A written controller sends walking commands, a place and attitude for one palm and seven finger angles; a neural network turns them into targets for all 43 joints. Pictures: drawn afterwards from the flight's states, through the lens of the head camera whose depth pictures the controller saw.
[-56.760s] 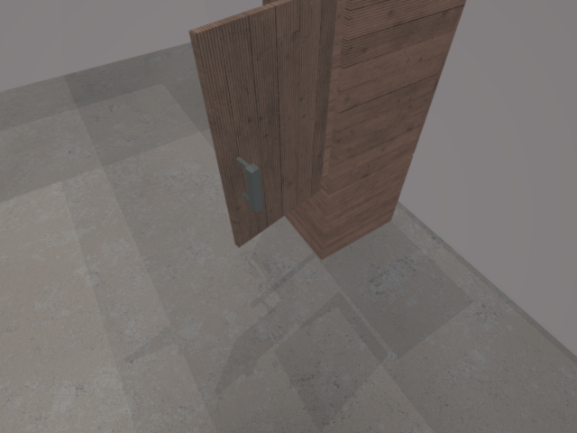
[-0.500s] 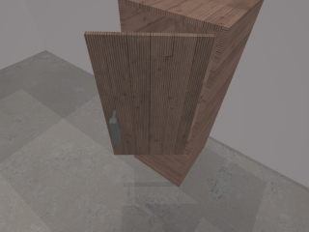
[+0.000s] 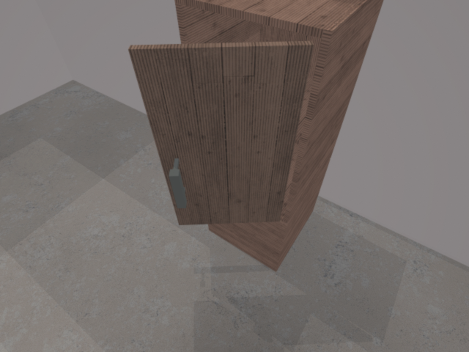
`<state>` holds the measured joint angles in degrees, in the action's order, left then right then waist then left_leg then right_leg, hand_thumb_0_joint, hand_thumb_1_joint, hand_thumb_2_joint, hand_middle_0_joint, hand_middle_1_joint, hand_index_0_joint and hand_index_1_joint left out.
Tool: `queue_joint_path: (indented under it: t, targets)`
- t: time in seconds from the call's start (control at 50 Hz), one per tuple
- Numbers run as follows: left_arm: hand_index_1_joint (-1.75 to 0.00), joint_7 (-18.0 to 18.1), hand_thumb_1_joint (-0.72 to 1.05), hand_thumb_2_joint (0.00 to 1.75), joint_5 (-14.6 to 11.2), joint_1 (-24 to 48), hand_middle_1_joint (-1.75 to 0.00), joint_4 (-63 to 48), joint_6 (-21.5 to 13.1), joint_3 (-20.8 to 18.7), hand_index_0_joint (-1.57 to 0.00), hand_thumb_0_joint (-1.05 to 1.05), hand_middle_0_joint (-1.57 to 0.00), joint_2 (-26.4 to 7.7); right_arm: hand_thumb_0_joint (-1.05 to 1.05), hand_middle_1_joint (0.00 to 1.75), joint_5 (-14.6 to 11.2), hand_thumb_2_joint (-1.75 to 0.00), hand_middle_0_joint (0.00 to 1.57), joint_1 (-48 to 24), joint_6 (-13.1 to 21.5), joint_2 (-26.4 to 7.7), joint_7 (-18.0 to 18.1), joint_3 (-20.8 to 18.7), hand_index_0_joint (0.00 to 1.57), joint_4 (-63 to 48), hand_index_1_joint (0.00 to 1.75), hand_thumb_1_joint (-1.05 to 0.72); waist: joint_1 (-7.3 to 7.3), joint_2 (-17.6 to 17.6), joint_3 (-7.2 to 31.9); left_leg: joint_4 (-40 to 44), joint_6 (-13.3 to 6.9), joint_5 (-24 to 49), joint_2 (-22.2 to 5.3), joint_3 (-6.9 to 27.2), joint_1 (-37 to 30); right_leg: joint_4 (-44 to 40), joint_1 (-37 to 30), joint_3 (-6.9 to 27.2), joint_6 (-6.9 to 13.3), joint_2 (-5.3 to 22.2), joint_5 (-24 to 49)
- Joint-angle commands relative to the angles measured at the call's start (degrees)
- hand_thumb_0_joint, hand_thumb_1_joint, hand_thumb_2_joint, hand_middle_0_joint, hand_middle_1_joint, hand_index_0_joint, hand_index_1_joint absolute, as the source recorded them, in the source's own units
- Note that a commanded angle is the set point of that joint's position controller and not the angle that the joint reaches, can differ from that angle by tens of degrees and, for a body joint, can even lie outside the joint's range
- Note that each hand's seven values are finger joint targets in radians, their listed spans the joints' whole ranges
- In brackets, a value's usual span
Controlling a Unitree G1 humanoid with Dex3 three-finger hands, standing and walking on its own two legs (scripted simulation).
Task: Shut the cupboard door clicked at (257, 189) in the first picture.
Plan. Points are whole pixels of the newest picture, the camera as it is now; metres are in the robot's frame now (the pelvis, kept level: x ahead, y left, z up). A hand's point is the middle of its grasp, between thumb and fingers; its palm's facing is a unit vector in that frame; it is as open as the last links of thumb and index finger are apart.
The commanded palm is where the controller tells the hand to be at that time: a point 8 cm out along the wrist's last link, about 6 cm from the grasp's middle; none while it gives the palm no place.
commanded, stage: come to a stop and stand still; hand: left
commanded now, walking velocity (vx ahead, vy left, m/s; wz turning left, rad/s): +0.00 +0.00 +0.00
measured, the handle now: (179, 183) +0.53 +0.18 -0.09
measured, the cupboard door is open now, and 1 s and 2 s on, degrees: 37 37 37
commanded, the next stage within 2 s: look again from close up in 0.36 s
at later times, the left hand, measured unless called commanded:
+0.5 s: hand out of the picture +0.06 +0.20 -0.15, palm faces +0.00 -0.95 -0.31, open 7.4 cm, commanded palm none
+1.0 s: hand out of the picture +0.11 +0.20 -0.14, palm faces +0.02 -0.95 -0.33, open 7.4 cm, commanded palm none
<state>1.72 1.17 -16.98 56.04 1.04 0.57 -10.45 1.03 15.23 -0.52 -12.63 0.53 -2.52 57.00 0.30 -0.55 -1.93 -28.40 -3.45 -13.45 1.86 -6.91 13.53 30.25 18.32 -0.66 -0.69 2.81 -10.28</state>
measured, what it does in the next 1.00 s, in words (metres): shifts its weight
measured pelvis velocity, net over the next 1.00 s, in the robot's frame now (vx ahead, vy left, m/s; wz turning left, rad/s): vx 0.04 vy -0.03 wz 0.04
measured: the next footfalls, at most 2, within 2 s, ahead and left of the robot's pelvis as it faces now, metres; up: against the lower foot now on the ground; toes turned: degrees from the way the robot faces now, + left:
none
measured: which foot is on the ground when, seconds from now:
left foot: down 0.00-1.00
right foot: down 0.00-1.00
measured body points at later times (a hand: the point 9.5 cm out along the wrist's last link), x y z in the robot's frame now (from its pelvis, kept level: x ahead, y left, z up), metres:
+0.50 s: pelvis +0.01 -0.02 +0.01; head +0.02 -0.04 +0.46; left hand +0.06 +0.25 -0.13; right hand +0.03 -0.29 -0.15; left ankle +0.03 +0.08 -0.73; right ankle +0.07 -0.13 -0.73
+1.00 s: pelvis +0.04 -0.03 +0.01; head +0.05 -0.04 +0.46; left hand +0.11 +0.25 -0.12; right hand +0.13 -0.31 -0.13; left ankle +0.03 +0.08 -0.73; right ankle +0.07 -0.13 -0.73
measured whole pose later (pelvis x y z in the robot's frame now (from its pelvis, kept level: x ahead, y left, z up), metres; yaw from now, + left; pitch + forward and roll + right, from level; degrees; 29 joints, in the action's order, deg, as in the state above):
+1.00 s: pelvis +0.04 -0.03 +0.01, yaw +2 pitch -1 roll +0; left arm 0.7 0.7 -7.2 62.6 -1.1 0.6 -16.9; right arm 0.7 6.9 1.0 -18.0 0.3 -0.4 63.8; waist 0.0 -1.0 -2.3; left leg -17.7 -0.3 -10.7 -0.2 -3.0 5.8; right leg 19.3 9.4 -4.6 1.6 0.3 -8.7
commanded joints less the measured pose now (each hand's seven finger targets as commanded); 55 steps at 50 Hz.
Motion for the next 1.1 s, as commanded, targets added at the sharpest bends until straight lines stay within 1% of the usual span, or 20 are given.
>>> queue_joint_path:
  t: [0.0, 0.04, 0.1, 0.12, 0.14, 0.22, 0.3, 0.34, 0.4, 0.44, 0.56, 0.64, 0.74, 0.78, 0.86, 0.88, 0.94, 1.0, 1.06, 1.08]
  targets:
    - [-0.3, 0.24, 0.9, 0.9, 0.15, 0.36, -0.3, -2.53, -1.95, -2.56, -0.2, 0.0, -0.2, -10.09, 0.0, 0.3, 0.01, -0.9, 0.2, -0.12, 2.09, -7.23, 0.26, -1.13, 0.2, -2.2, 0.3, -0.9, 0.39, 1.37, -0.37, 10.0, 0.56, -10.03, -7.44, 10.85, 2.37, -8.41, 0.32, 7.03, 3.03, 3.92, -10.63]
    - [-0.3, 0.2, 0.9, 0.9, 0.14, 0.88, -0.3, -2.01, -2.05, -2.55, -0.2, 0.0, -0.2, -10.45, 0.0, 0.3, 0.01, -0.9, 0.2, 0.09, 2.22, -7.7, 0.25, -1.01, 0.2, -1.27, 0.3, -0.9, 0.32, 0.13, -0.26, 10.84, 0.63, -10.39, -7.89, 11.13, 2.5, -8.67, -0.4, 6.37, 2.89, 3.85, -10.22]
    - [-0.3, 0.05, 0.9, 0.9, 0.13, 1.45, -0.3, -1.02, -2.13, -2.68, -0.2, 0.0, -0.2, -11.05, 0.0, 0.3, 0.02, -0.9, 0.2, 0.09, 2.23, -8.41, 0.24, -1.06, 0.2, -0.17, 0.3, -0.9, 0.15, 0.24, -1.51, 11.76, 0.79, -11.82, -7.98, 11.41, 3.73, -9.46, -0.81, 6.48, 2.87, 3.89, -11.36]
    - [-0.3, 0.06, 0.9, 0.9, 0.19, 1.52, -0.3, -0.76, -2.24, -2.76, -0.2, 0.0, -0.2, -11.4, 0.0, 0.3, -0.04, -0.9, 0.2, 0.2, 2.27, -8.53, 0.2, -1.07, 0.2, 0.24, 0.3, -0.9, 0.1, 1.1, -1.09, 11.46, 0.77, -11.13, -8.01, 11.28, 3.41, -10.02, -1.42, 6.38, 2.85, 4.15, -11.3]
    - [-0.3, 0.01, 0.9, 0.9, 0.11, 1.71, -0.3, -0.41, -2.32, -2.68, -0.2, 0.0, -0.2, -11.53, 0.0, 0.3, -0.02, -0.9, 0.2, 0.19, 2.28, -8.79, 0.19, -0.98, 0.2, 0.66, 0.3, -0.9, 0.15, 0.65, -1.12, 11.2, 0.86, -10.62, -7.78, 11.07, 3.07, -10.49, -1.22, 6.78, 2.92, 4.38, -11.78]
    - [-0.3, -0.13, 0.9, 0.9, 0.07, 3.2, -0.3, 0.37, -2.41, -2.9, -0.2, 0.0, -0.2, -12.77, 0.0, 0.3, -0.03, -0.9, 0.2, 0.84, 2.2, -9.37, 0.13, -1.01, 0.2, 2.01, 0.3, -0.9, 0.52, 2.3, -1.15, 10.71, 1.1, -10.37, -7.51, 10.64, 2.3, -12.23, -0.75, 7.4, 2.99, 4.86, -14.61]
    - [-0.3, -0.31, 0.9, 0.9, 0.0, 4.58, -0.3, 0.89, -2.55, -3.05, -0.2, 0.0, -0.2, -13.63, 0.0, 0.3, 0.02, -0.9, 0.2, 0.38, 2.35, -10.49, 0.1, -1.07, 0.2, 3.0, 0.3, -0.9, 0.46, 1.51, -0.8, 11.17, 1.26, -9.44, -7.66, 10.72, 1.83, -12.51, -1.44, 7.11, 2.98, 4.92, -14.05]
    - [-0.3, -0.33, 0.9, 0.9, 0.03, 5.05, -0.3, 1.3, -2.54, -3.08, -0.2, 0.0, -0.2, -13.97, 0.0, 0.3, -0.01, -0.9, 0.2, -0.16, 2.39, -10.81, 0.08, -0.97, 0.2, 3.31, 0.3, -0.9, 0.29, 1.33, -1.41, 11.82, 1.24, -9.48, -7.89, 11.07, 2.25, -12.63, -2.02, 6.86, 2.88, 4.82, -13.23]
    - [-0.3, -0.42, 0.9, 0.9, -0.09, 6.02, -0.3, 1.69, -2.8, -3.09, -0.2, 0.0, -0.2, -14.7, 0.0, 0.3, -0.03, -0.9, 0.2, -0.65, 2.56, -11.61, 0.07, -0.9, 0.2, 3.77, 0.3, -0.9, 0.36, 2.53, -0.52, 11.39, 1.37, -5.89, -7.8, 10.49, 0.67, -13.07, -3.0, 7.15, 3.06, 5.13, -11.32]
    - [-0.3, -0.38, 0.9, 0.9, -0.11, 6.64, -0.3, 1.87, -2.84, -2.95, -0.2, 0.0, -0.2, -14.92, 0.0, 0.3, -0.14, -0.9, 0.2, -1.15, 2.67, -11.81, 0.03, -0.77, 0.2, 3.93, 0.3, -0.9, 0.35, 1.68, -0.05, 11.82, 1.43, -4.45, -8.23, 10.71, -0.04, -12.81, -3.87, 6.59, 2.94, 4.98, -8.99]
    - [-0.3, -0.36, 0.9, 0.9, -0.24, 8.05, -0.3, 2.48, -3.26, -2.8, -0.2, 0.0, -0.2, -15.91, 0.0, 0.3, -0.22, -0.9, 0.2, -3.42, 2.95, -13.04, 0.07, -0.39, 0.2, 4.26, 0.3, -0.9, 0.21, 1.27, 2.09, 11.85, 1.63, 2.71, -8.8, 10.46, -2.81, -12.75, -7.12, 5.79, 2.96, 5.33, -1.61]
    - [-0.3, -0.37, 0.9, 0.9, -0.26, 8.89, -0.3, 2.85, -3.29, -2.62, -0.2, 0.0, -0.2, -16.39, 0.0, 0.3, -0.24, -0.9, 0.2, -4.85, 2.95, -13.72, 0.12, -0.11, 0.2, 4.42, 0.3, -0.9, 0.11, 0.74, 2.72, 12.4, 1.82, 5.36, -9.16, 10.45, -4.01, -12.67, -8.75, 5.02, 2.83, 5.32, 2.16]
    - [-0.3, -0.45, 0.9, 0.9, -0.23, 9.76, -0.3, 3.15, -3.29, -2.52, -0.2, 0.0, -0.2, -16.96, 0.0, 0.3, -0.24, -0.9, 0.2, -6.38, 2.82, -14.32, 0.13, 0.13, 0.2, 4.49, 0.3, -0.9, 0.0, 1.23, 2.46, 12.95, 1.99, 5.99, -9.14, 10.33, -4.79, -13.66, -9.47, 4.93, 2.67, 5.46, 2.97]
    - [-0.3, -0.48, 0.9, 0.9, -0.28, 10.05, -0.3, 3.28, -3.39, -2.49, -0.2, 0.0, -0.2, -17.34, 0.0, 0.3, -0.22, -0.9, 0.2, -6.85, 2.86, -14.67, 0.16, 0.22, 0.2, 4.54, 0.3, -0.9, 0.11, 1.23, 3.61, 12.95, 2.06, 7.2, -9.22, 10.36, -5.85, -13.74, -10.29, 4.8, 2.67, 5.59, 4.45]
    - [-0.3, -0.54, 0.9, 0.9, -0.25, 10.63, -0.3, 3.3, -3.42, -2.5, -0.2, 0.0, -0.2, -17.75, 0.0, 0.3, -0.2, -0.9, 0.2, -7.79, 2.86, -15.17, 0.22, 0.42, 0.2, 4.41, 0.3, -0.9, 0.01, 1.17, 3.8, 13.16, 2.2, 8.54, -9.34, 10.25, -6.38, -13.98, -11.12, 4.46, 2.6, 5.62, 6.46]
    - [-0.3, -0.54, 0.9, 0.9, -0.29, 10.57, -0.3, 3.29, -3.45, -2.5, -0.2, 0.0, -0.2, -17.6, 0.0, 0.3, -0.16, -0.9, 0.2, -8.04, 2.89, -15.27, 0.26, 0.42, 0.2, 4.37, 0.3, -0.9, -0.07, 0.56, 4.1, 13.13, 2.2, 9.2, -9.31, 10.29, -6.71, -14.0, -11.41, 4.57, 2.68, 5.72, 7.31]
    - [-0.3, -0.53, 0.9, 0.9, -0.29, 10.79, -0.3, 3.45, -3.55, -2.52, -0.2, 0.0, -0.2, -18.13, 0.0, 0.3, -0.21, -0.9, 0.2, -8.49, 2.9, -15.63, 0.32, 0.5, 0.2, 4.23, 0.3, -0.9, -0.09, 1.34, 4.41, 13.0, 2.22, 10.9, -9.47, 10.13, -7.42, -13.96, -12.12, 4.19, 2.58, 5.9, 10.16]
    - [-0.3, -0.54, 0.9, 0.9, -0.33, 10.95, -0.3, 3.59, -3.6, -2.55, -0.2, 0.0, -0.2, -18.22, 0.0, 0.3, -0.19, -0.9, 0.2, -8.78, 2.97, -15.82, 0.41, 0.55, 0.2, 4.32, 0.3, -0.9, -0.06, 1.16, 5.44, 13.2, 2.28, 12.01, -9.6, 10.14, -8.25, -13.94, -13.14, 4.22, 2.64, 5.97, 11.78]
    - [-0.3, -0.49, 0.9, 0.9, -0.3, 11.16, -0.3, 3.69, -3.55, -2.56, -0.2, 0.0, -0.2, -18.51, 0.0, 0.3, -0.21, -0.9, 0.2, -9.2, 2.88, -16.06, 0.45, 0.63, 0.2, 4.33, 0.3, -0.9, -0.11, 0.98, 4.78, 13.51, 2.36, 11.93, -9.63, 10.01, -8.19, -14.24, -13.18, 4.21, 2.59, 5.99, 12.1]
    - [-0.3, -0.44, 0.9, 0.9, -0.48, 9.81, -0.3, 4.49, -3.26, -2.01, -0.2, 0.0, -0.2, -15.75, 0.0, 0.3, 0.0, -0.9, 0.2, -8.43, 2.62, -13.41, 0.41, 1.31, 0.2, 4.93, 0.3, -0.9, -0.14, 1.13, 5.61, 13.44, 2.75, 10.51, -9.62, 9.65, -8.69, -14.61, -13.39, 3.95, 2.21, 5.85, 9.81]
